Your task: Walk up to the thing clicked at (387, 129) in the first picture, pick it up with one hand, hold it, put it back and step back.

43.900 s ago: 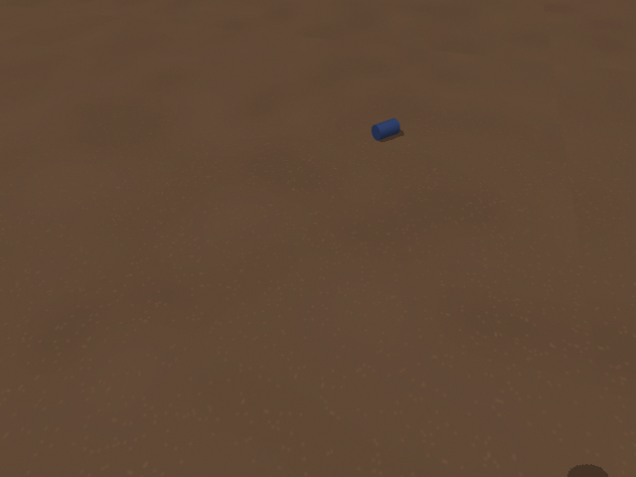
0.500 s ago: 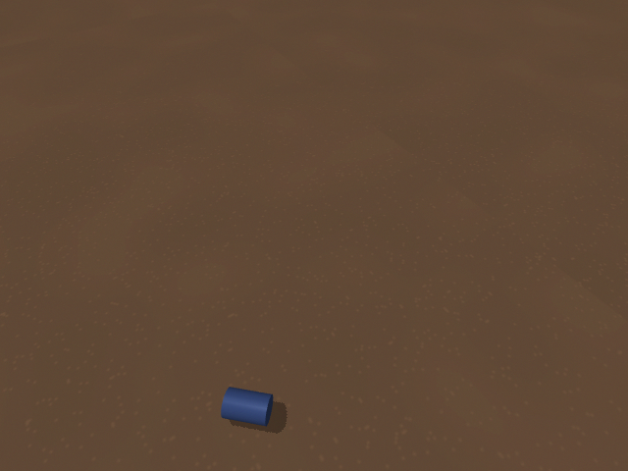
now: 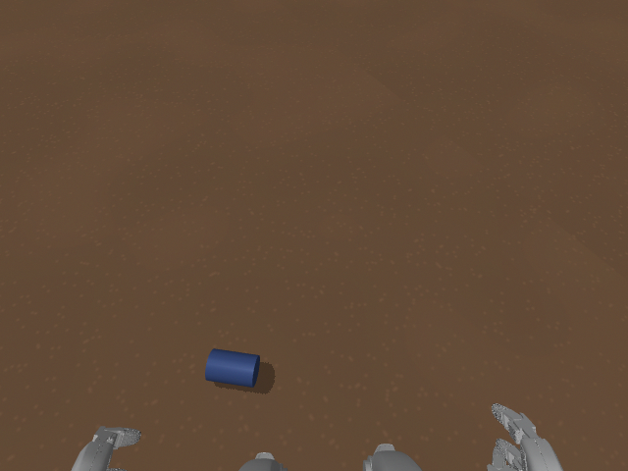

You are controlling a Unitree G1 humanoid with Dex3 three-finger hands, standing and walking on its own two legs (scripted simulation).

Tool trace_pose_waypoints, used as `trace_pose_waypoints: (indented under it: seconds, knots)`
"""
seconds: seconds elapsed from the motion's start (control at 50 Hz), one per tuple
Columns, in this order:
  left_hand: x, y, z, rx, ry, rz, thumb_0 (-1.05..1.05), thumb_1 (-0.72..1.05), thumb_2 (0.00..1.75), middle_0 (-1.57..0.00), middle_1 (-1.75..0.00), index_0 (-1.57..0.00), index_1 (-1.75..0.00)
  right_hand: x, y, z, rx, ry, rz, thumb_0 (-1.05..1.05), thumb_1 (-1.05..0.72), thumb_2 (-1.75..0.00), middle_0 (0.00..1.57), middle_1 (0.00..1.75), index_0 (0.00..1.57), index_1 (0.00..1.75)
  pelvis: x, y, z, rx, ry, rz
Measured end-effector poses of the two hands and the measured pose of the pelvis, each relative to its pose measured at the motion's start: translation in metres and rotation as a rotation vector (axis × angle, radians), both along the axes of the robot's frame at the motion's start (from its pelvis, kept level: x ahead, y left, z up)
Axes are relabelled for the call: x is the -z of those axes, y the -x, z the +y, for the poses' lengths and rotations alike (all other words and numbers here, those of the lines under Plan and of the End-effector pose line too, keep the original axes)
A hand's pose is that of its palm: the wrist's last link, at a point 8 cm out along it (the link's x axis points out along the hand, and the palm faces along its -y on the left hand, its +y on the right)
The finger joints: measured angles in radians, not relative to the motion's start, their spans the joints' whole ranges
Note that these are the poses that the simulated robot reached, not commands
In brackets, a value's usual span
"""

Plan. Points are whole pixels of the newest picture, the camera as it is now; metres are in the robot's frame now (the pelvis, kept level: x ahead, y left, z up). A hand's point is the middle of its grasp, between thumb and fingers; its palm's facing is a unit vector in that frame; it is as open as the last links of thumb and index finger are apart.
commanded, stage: rise first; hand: left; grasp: from above
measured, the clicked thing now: (233, 367) +0.43 +0.24 -0.67
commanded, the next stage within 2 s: none
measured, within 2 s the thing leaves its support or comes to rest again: neither
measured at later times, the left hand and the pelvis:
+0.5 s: hand out of the picture +0.14 +0.27 -0.22, palm faces -0.27 -0.80 -0.53, open 14.1 cm; pelvis -0.02 +0.00 -0.08, yaw +1 degrees
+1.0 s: hand (177, 410) +0.28 +0.30 -0.41, palm faces -0.51 -0.34 -0.79, open 13.9 cm; pelvis -0.09 -0.01 -0.28, yaw +0 degrees
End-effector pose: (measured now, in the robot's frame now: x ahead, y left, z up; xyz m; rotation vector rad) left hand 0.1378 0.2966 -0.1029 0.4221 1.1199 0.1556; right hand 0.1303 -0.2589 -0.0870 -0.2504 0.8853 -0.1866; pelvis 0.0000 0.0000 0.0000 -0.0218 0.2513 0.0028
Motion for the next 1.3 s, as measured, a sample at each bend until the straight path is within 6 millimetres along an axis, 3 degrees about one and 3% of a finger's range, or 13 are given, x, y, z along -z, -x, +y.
trace_pose_waypoints:
  seconds: [0.18,0.38,0.5,0.62,0.76,0.94,1.12,1.3]
  knots:
    - [0.014,0.005,0.001,0.054,-0.026,0.003,0.0,-0.5,0.97,-0.08,-1.09,-0.08,-1.08,0.011,-0.028,0.009,-0.049,0.01,-0.082,0.01,-0.9,-0.9,0.2,0.3,0.2,0.3,0.022,0.001,0.002,-0.007,0.011,0.054]
    - [0.035,0.009,0.003,0.113,-0.077,0.0,0.0,-0.52,0.95,-0.09,-1.09,-0.1,-1.07,0.039,-0.034,0.015,-0.09,-0.011,-0.116,0.01,-0.91,-0.9,0.2,0.3,0.2,0.3,0.051,0.009,0.0,-0.013,0.015,0.117]
    - [0.071,-0.008,0.011,0.225,-0.143,-0.015,0.0,-0.53,0.95,-0.09,-1.08,-0.1,-1.06,0.074,-0.029,0.01,-0.119,-0.003,-0.107,0.01,-0.9,-0.9,0.2,0.3,0.2,0.3,0.083,0.021,-0.003,-0.015,0.011,0.18]
    - [0.122,-0.047,0.015,0.403,-0.226,-0.079,0.0,-0.52,0.95,-0.1,-1.07,-0.1,-1.05,0.133,-0.019,-0.004,-0.137,0.019,-0.057,0.01,-0.9,-0.9,0.2,0.3,0.2,0.3,0.134,0.035,-0.005,-0.013,0.007,0.26]
    - [0.177,-0.097,0.015,0.602,-0.338,-0.165,0.0,-0.52,0.95,-0.12,-1.06,-0.13,-1.05,0.213,0.008,-0.018,-0.12,0.026,0.055,0.01,-0.93,-0.91,0.2,0.3,0.2,0.3,0.196,0.055,-0.006,-0.01,0.009,0.325]
    - [0.233,-0.141,0.016,0.773,-0.447,-0.199,0.0,-0.53,0.96,-0.13,-1.07,-0.14,-1.05,0.295,0.074,-0.021,-0.08,0.003,0.246,0.01,-0.96,-0.92,0.2,0.3,0.2,0.3,0.26,0.08,-0.008,-0.008,0.021,0.353]
    - [0.274,-0.164,0.016,0.909,-0.492,-0.239,0.0,-0.51,0.98,-0.12,-1.04,-0.12,-1.03,0.33,0.136,-0.023,-0.037,0.018,0.396,0.01,-0.93,-0.91,0.2,0.3,0.2,0.3,0.302,0.096,-0.005,-0.001,0.046,0.338]
    - [0.306,-0.186,0.017,0.994,-0.545,-0.294,0.0,-0.49,1.02,-0.08,-0.98,-0.07,-0.98,0.344,0.164,-0.025,-0.029,0.051,0.483,0.01,-0.88,-0.9,0.2,0.3,0.2,0.3,0.331,0.1,0.0,0.006,0.076,0.327]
